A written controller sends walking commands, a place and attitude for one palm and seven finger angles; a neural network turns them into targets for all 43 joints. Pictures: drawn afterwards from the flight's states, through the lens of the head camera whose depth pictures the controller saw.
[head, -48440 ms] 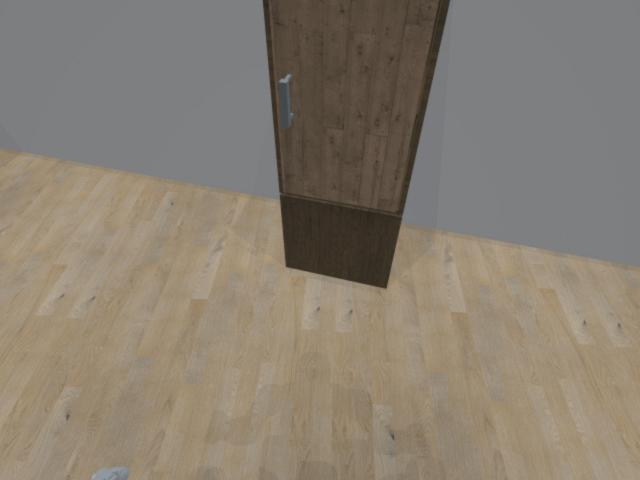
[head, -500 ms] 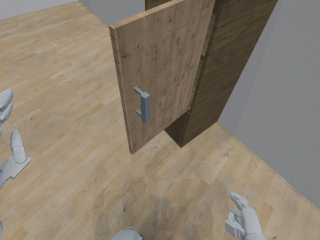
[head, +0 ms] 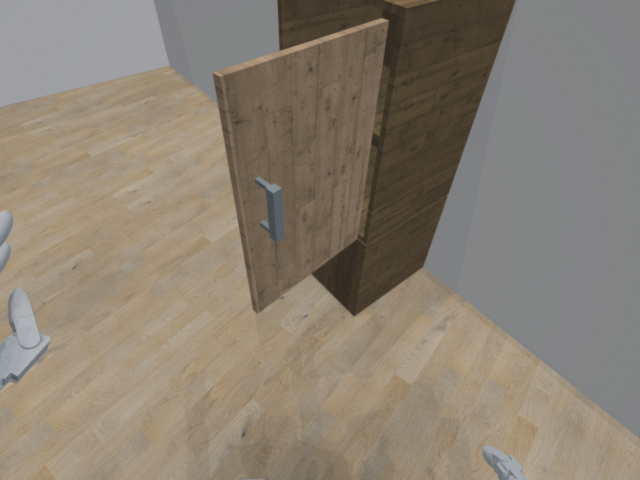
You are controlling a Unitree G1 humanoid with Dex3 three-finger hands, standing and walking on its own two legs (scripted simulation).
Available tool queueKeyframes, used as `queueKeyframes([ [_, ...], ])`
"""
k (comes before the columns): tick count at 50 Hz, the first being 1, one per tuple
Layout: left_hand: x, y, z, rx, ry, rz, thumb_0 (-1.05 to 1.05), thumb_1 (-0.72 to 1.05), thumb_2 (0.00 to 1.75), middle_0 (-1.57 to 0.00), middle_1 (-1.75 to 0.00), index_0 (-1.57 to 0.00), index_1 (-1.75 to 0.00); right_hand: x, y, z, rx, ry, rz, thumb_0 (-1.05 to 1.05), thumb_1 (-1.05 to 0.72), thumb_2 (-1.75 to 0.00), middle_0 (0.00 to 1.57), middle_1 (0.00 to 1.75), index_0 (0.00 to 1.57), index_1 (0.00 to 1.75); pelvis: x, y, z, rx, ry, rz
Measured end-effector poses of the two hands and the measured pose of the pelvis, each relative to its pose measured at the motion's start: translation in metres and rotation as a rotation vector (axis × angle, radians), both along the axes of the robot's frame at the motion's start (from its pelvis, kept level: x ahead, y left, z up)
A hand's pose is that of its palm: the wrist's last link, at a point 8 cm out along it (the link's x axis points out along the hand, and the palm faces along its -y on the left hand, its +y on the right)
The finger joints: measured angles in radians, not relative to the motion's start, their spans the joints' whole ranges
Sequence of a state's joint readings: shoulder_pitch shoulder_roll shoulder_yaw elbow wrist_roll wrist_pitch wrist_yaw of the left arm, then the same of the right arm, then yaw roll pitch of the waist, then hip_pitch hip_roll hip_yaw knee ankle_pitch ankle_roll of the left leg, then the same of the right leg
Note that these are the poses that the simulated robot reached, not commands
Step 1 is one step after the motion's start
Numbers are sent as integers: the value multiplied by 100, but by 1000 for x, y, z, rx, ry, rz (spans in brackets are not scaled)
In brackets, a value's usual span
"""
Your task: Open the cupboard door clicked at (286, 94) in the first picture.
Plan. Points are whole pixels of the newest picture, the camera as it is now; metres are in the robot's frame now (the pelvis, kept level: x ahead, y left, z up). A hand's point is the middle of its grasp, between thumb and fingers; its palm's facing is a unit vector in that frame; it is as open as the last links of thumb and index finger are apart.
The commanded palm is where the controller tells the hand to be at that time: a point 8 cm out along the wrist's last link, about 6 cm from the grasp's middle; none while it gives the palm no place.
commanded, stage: stop stepping back and stand still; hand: left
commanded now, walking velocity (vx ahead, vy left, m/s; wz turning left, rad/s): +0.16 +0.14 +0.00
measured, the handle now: (269, 209) +0.57 +0.15 -0.01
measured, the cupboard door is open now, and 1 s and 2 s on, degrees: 96 96 96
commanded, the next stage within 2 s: let the arm hang, fingers relaxed in 0.82 s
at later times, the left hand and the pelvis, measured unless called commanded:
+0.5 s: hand (14, 364) +0.17 +0.29 +0.16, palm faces +0.44 -0.78 -0.45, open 7.4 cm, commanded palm +0.11 +0.32 +0.18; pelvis -0.03 +0.02 +0.00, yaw +0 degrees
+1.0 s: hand (53, 396) +0.18 +0.30 +0.06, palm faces +0.27 -0.82 -0.51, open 7.4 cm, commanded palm none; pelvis -0.04 +0.03 +0.00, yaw +2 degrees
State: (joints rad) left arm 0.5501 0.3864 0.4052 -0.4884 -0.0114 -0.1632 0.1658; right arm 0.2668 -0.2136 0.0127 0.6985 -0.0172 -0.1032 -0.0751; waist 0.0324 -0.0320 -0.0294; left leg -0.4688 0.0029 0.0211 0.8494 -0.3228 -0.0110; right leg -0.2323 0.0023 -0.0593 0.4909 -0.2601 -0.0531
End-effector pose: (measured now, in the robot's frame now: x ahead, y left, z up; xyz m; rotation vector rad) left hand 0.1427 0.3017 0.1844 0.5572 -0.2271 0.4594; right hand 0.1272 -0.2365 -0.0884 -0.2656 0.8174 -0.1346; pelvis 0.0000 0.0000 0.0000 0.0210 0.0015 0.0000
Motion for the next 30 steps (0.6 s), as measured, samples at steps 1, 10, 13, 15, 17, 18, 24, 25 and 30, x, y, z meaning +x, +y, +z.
queueKeyframes([
  [1,-1,-2,1,-10,-18,2,2,88,90,-21,-30,-21,-30,-4,-2,0,2,3,-5,2,-91,-90,21,30,20,30,-1,-1,1,5,-1,2],
  [10,0,2,-7,-14,-24,-41,2,88,90,-21,-30,-21,-30,-9,-8,4,-22,-74,-52,2,-91,-90,20,30,20,30,-11,7,-4,-18,-16,29],
  [13,-4,8,-8,6,4,-48,2,88,90,-21,-30,-21,-30,-8,-1,11,-10,-99,-55,2,-91,-90,20,30,20,30,-15,10,-3,-10,-26,6],
  [15,-7,11,-7,21,13,-49,2,88,90,-21,-30,-21,-30,-7,5,13,-1,-120,-48,2,-91,-90,20,30,20,30,-18,12,-3,-11,-27,2],
  [17,-10,13,-5,28,8,-49,2,88,90,-21,-30,-21,-30,-7,11,14,10,-131,-35,2,-91,-90,20,30,20,30,-21,13,-3,-13,-27,1],
  [18,-11,14,-4,28,3,-48,2,88,90,-21,-30,-21,-30,-7,14,14,15,-132,-28,2,-91,-90,20,30,20,30,-22,14,-3,-15,-27,1],
  [24,-16,19,-10,-8,4,-39,2,89,90,-21,-30,-21,-30,-10,29,11,33,-114,3,1,-91,-90,20,30,20,30,-28,20,-2,-28,-22,2],
  [25,-16,20,-12,-16,9,-37,2,89,90,-21,-30,-21,-30,-11,31,11,33,-109,5,1,-91,-90,21,30,20,30,-29,21,-2,-30,-21,2],
  [30,-16,26,-16,-31,36,-37,2,89,90,-21,-30,-21,-30,-16,37,11,28,-95,2,1,-91,-90,21,30,20,30,-31,27,-1,-28,-20,1],
])
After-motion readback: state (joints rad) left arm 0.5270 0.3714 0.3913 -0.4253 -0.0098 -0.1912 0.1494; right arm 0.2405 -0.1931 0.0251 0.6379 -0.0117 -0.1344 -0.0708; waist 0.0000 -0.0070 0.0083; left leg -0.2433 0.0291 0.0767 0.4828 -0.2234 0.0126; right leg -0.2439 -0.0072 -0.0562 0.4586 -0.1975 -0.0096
